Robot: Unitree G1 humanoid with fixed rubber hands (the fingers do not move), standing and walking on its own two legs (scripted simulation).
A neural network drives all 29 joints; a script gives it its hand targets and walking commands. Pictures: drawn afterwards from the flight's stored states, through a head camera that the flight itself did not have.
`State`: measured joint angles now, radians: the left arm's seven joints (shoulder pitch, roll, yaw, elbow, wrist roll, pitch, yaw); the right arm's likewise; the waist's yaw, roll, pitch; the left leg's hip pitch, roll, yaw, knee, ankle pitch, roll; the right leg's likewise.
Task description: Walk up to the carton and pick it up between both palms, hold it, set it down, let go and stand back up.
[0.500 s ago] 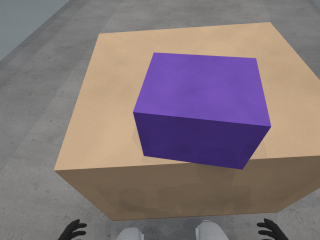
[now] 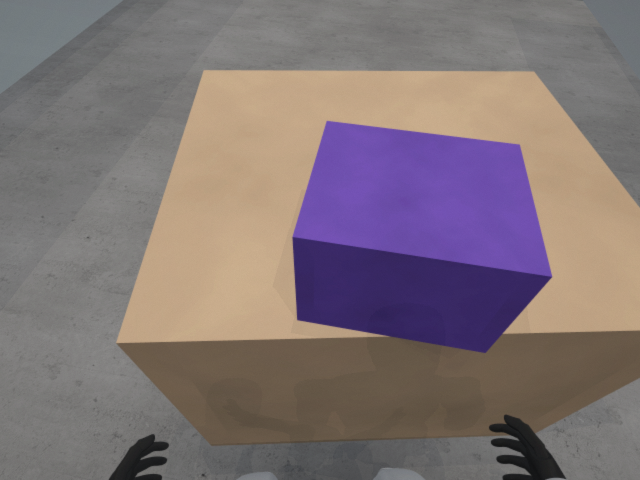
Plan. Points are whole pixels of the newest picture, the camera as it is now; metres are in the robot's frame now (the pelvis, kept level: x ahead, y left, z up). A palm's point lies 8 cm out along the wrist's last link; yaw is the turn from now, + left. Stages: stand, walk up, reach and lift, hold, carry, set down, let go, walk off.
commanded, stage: walk up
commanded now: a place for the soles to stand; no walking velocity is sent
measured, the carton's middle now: (404, 235) +0.43 -0.11 +0.04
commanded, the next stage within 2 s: none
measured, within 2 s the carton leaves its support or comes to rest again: neither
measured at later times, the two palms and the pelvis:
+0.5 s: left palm out of the picture +0.11 +0.26 -0.07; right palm out of the picture +0.11 -0.25 -0.08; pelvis +0.01 +0.01 +0.02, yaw -4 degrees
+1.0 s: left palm (130, 438) +0.19 +0.25 -0.06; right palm out of the picture +0.12 -0.26 -0.08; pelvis +0.03 +0.01 +0.01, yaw -7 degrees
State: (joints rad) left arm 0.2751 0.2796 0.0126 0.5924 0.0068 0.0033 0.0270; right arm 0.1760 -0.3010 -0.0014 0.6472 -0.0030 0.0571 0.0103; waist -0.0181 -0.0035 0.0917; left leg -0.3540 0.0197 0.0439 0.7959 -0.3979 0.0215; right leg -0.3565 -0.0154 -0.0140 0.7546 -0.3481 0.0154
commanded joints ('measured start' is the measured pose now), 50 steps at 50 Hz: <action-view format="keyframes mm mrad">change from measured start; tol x4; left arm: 1 -7 136 42 -100 -6 -8 -20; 25 65 126 61 -59 4 -29 -28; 50 -11 132 56 -84 -6 -16 -16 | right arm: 1 -40 -150 -44 -74 16 -47 2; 30 48 -110 -36 -42 -1 -60 2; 50 22 -132 -41 -65 0 -43 4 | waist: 1 34 30 -93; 15 19 -18 -14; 32 10 15 -159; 50 9 -28 -79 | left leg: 1 12 119 -209 -336 80 37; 3 -45 120 -191 -365 35 38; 11 -10 109 -162 -424 -164 35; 15 -16 100 -127 -394 -95 30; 17 59 110 -135 -396 -57 34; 24 47 128 -113 -401 -11 39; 28 109 125 -67 -345 180 38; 34 168 132 -49 -325 281 40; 50 140 152 6 -331 256 46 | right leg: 1 32 -54 131 -214 88 -56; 7 103 -38 107 -218 81 -46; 11 42 -40 137 -262 -16 -53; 15 8 -53 174 -293 -13 -54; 21 0 -46 165 -272 51 -53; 28 47 -51 174 -230 257 -57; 39 51 -51 189 -198 411 -60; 50 38 -28 192 -182 357 -54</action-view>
